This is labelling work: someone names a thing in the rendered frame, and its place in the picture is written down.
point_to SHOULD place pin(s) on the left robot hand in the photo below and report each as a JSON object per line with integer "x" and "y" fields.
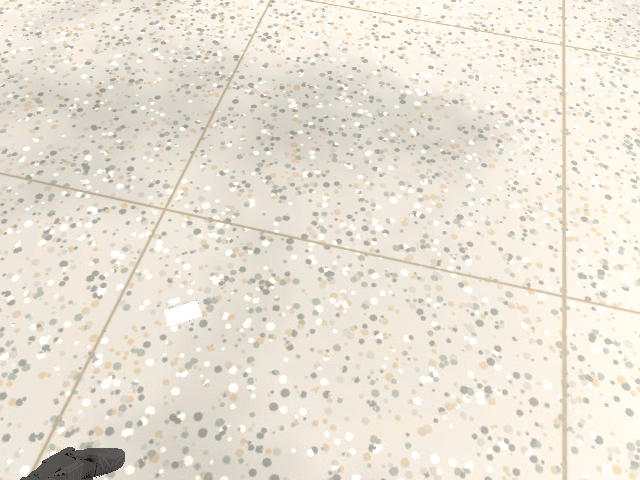
{"x": 69, "y": 464}

